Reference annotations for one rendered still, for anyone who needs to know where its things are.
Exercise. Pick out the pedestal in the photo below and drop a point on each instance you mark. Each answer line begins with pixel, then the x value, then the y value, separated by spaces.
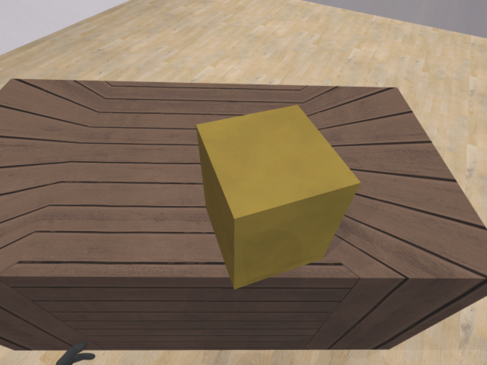
pixel 105 237

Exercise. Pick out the carton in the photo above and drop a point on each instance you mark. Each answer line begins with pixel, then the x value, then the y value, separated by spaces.
pixel 275 191

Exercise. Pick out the left robot hand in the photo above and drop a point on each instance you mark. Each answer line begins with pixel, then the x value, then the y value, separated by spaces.
pixel 72 355

